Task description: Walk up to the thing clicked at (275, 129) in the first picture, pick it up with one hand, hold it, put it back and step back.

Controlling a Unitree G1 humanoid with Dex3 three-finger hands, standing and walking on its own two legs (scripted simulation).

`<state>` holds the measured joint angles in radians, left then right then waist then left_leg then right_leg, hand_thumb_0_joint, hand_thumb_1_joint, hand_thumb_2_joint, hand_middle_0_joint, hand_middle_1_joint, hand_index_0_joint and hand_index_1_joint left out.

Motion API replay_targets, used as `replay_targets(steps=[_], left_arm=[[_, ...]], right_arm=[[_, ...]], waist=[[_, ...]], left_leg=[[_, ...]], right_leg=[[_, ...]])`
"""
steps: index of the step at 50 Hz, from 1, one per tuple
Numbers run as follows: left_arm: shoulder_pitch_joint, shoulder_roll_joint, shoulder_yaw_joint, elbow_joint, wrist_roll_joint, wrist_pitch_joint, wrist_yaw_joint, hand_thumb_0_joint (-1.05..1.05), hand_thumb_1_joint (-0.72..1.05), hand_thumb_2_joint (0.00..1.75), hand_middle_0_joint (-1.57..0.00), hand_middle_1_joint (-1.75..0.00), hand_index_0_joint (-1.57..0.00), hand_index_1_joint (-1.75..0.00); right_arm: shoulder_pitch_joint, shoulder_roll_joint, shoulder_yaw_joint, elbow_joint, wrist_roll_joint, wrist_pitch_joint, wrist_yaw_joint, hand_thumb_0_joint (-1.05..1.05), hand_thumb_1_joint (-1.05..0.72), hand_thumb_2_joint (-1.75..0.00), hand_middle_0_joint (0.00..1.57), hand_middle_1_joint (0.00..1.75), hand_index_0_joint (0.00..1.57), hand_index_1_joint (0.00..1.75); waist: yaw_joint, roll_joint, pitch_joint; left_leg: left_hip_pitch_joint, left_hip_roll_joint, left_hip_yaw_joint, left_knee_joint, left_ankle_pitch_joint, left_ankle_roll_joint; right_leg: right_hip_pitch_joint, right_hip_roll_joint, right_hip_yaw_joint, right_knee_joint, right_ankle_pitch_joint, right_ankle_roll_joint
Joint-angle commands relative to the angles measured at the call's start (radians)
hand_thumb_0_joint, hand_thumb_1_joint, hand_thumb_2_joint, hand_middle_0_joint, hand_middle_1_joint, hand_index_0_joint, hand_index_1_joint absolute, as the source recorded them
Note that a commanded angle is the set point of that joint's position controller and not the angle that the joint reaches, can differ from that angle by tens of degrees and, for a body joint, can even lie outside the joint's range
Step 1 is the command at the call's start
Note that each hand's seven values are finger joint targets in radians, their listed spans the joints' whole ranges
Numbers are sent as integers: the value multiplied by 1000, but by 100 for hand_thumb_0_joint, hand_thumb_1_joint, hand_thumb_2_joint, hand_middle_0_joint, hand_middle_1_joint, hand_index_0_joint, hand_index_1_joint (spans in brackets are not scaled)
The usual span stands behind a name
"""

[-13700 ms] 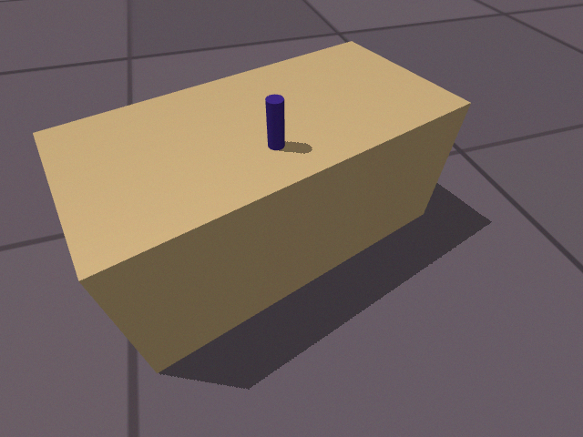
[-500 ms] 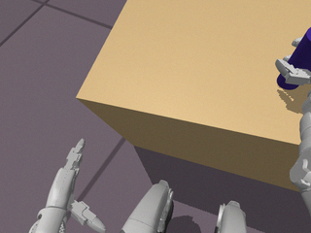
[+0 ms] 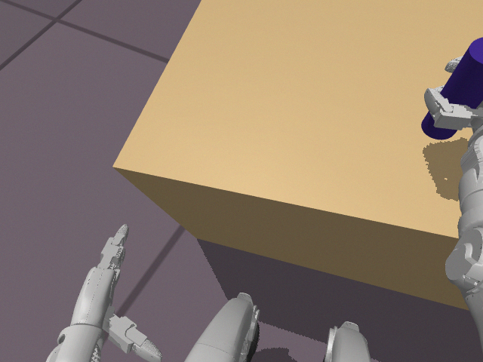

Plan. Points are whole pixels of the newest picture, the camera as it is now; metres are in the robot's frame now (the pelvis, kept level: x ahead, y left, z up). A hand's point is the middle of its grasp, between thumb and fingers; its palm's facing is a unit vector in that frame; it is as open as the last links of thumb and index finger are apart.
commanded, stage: settle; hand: right
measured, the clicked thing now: (461, 95) +0.55 -0.19 +0.06
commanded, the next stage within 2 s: lift in 0.18 s
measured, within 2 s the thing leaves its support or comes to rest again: neither
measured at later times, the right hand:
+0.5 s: hand (458, 85) +0.55 -0.18 +0.09, palm faces +0.15 +0.99 +0.00, open 7.4 cm
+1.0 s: hand out of the picture +0.47 -0.19 +0.15, palm faces +0.16 +0.99 -0.01, open 7.4 cm
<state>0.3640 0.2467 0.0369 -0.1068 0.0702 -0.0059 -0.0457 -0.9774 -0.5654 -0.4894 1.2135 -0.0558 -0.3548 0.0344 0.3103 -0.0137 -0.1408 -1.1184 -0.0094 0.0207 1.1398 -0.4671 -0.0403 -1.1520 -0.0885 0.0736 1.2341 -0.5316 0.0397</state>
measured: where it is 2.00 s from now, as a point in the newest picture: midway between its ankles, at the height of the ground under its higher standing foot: outside the picture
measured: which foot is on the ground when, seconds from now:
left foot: down 0.00-1.00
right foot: down 0.00-1.00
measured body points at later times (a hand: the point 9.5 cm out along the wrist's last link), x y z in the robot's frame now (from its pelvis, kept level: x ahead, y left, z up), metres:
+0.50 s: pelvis +0.01 +0.00 +0.02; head +0.14 -0.04 +0.45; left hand +0.16 +0.26 +0.03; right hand +0.53 -0.23 +0.09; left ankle +0.03 +0.15 -0.63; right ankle +0.02 -0.14 -0.63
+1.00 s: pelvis +0.02 +0.00 +0.06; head +0.09 -0.01 +0.50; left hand +0.18 +0.26 +0.02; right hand +0.46 -0.24 +0.16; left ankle +0.03 +0.15 -0.63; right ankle +0.02 -0.14 -0.63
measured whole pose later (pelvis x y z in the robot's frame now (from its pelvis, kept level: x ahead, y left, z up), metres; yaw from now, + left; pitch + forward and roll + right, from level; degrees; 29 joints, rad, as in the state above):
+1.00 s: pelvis +0.02 +0.00 +0.06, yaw -2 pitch +15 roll +2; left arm 0.39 0.22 0.07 0.16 0.01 0.01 -0.01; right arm -0.62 -0.30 -0.33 0.76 0.07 -0.21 0.04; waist 0.12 -0.01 -0.13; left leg -0.72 0.02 -0.01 0.88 -0.41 -0.04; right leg -0.73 -0.06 0.03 0.93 -0.45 0.03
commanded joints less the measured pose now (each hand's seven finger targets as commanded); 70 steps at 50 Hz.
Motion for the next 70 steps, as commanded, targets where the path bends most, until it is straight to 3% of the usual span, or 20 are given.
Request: replay_targets(steps=[1,4,12,14,16,19,22,25,28,31,34,36,39,40,42,45,47,51,54,70], left_arm=[[2,179,131,-182,-4,-50,30,0,-55,5,-6,-5,-5,-6],[31,136,85,-145,-6,-49,25,0,-55,5,-5,-5,-5,-6],[5,176,129,-122,-2,-51,31,0,-55,5,-5,-5,-5,-6],[-15,141,92,-133,-4,-53,28,0,-56,5,-5,-5,-5,-6],[13,136,83,-125,-11,-53,27,0,-54,6,-5,-5,-5,-5],[-10,160,88,-181,-6,-52,28,0,-54,5,-5,-5,-5,-5],[93,130,85,-61,-18,-44,23,0,-54,6,-5,-5,-5,-5],[-13,166,120,-147,-14,-60,30,0,-54,5,-5,-5,-5,-5],[70,148,115,-17,-24,-50,28,0,-55,6,-5,-5,-4,-5],[-19,170,128,-109,-20,-62,34,0,-55,6,-4,-5,-4,-5],[83,140,107,25,-37,-43,33,0,-56,6,-4,-5,-4,-5],[-54,139,94,-100,-36,-58,38,0,-55,6,-4,-4,-4,-5],[112,121,103,82,-49,-38,37,0,-55,6,-5,-5,-4,-5],[70,123,96,67,-51,-39,39,0,-56,6,-5,-4,-4,-5],[-19,140,121,-10,-51,-48,50,0,-55,5,-4,-4,-4,-5],[115,133,123,134,-63,-34,52,0,-55,6,-4,-4,-4,-5],[-33,107,103,55,-66,-41,58,0,-55,5,-4,-4,-4,-4],[42,118,118,190,-75,-37,70,0,-54,5,-4,-4,-4,-5],[-53,139,148,152,-81,-48,86,0,-54,5,-4,-4,-4,-4],[-67,97,112,266,-94,-69,106,0,-53,4,-4,-5,-4,-4]], right_arm=[[-493,-224,9,-270,8,-76,-6,0,-41,-137,134,147,137,147],[-434,-190,13,-192,11,-62,-1,0,-43,-138,134,148,137,148],[-513,-248,-5,-295,12,-65,-16,0,-41,-139,134,149,137,149],[-544,-176,39,-298,20,-68,-10,0,-40,-138,134,149,137,149],[-376,-147,31,-128,20,-41,-3,0,-32,-138,135,149,139,149],[-510,-209,24,-305,16,-62,-9,0,-33,-136,135,148,138,148],[-339,-137,31,-161,31,-27,-3,0,-32,-135,134,147,137,147],[-495,-204,17,-397,33,-53,-10,0,-34,-135,135,147,138,147],[-273,-92,46,-228,51,-17,0,0,-35,-135,135,146,138,146],[-427,-139,40,-466,60,-37,-4,0,-36,-136,137,148,140,148],[-199,-42,74,-314,78,12,7,0,-36,-135,137,148,140,148],[-395,-106,59,-599,83,-23,-5,0,-36,-136,138,149,141,149],[-72,61,123,-368,109,39,13,0,-35,-136,136,148,140,148],[-109,-33,68,-473,108,34,6,0,-36,-135,136,147,139,147],[-284,-44,97,-707,114,11,-3,0,-38,-135,138,148,140,148],[26,133,167,-519,140,83,11,0,-37,-132,135,145,138,145],[-173,30,140,-815,139,60,0,0,-37,-130,134,143,137,143],[82,140,180,-654,160,123,13,0,-37,-133,136,146,138,146],[-36,98,180,-870,170,118,11,0,-38,-133,137,146,140,146],[272,187,223,-1015,215,204,6,0,-41,-130,137,144,139,144]], waist=[[15,-229,-576],[-4,-233,-544],[-12,-255,-577],[2,-222,-577],[-8,-180,-520],[-30,-232,-629],[-33,-185,-453],[-63,-245,-614],[-72,-167,-437],[-90,-222,-680],[-97,-130,-444],[-133,-176,-661],[-131,-75,-371],[-162,-86,-404],[-173,-117,-563],[-161,-52,-333],[-193,-88,-456],[-204,-16,-271],[-214,-49,-394],[-266,23,-188]], left_leg=[[294,-40,26,-118,347,45],[294,-41,30,-124,356,45],[304,-40,28,-141,365,46],[314,-40,28,-147,358,47],[338,-41,31,-159,377,42],[382,-40,26,-159,394,44],[344,-41,29,-182,384,40],[389,-36,19,-184,382,45],[360,-38,29,-207,361,45],[457,-35,24,-203,444,43],[460,-36,30,-243,438,41],[543,-28,15,-238,490,37],[508,-32,28,-285,439,39],[537,-25,16,-296,449,34],[611,-19,10,-295,468,36],[548,-27,36,-329,434,38],[603,-14,16,-343,455,34],[607,-10,26,-386,409,34],[656,-7,26,-395,431,34],[767,13,20,-515,385,17]], right_leg=[[419,46,-40,-137,370,-49],[416,50,-40,-149,395,-44],[474,47,-38,-165,428,-42],[469,45,-41,-163,409,-46],[433,54,-45,-175,404,-47],[511,53,-50,-188,447,-40],[446,57,-55,-203,411,-47],[548,53,-58,-214,434,-41],[484,57,-55,-247,409,-42],[640,54,-57,-237,536,-36],[539,64,-62,-289,486,-38],[659,59,-68,-288,551,-36],[563,73,-75,-336,463,-42],[572,73,-80,-345,462,-45],[670,72,-85,-356,486,-42],[656,70,-73,-398,517,-35],[717,68,-84,-405,514,-40],[681,71,-87,-456,448,-43],[788,67,-84,-476,487,-38],[825,77,-103,-603,396,-44]])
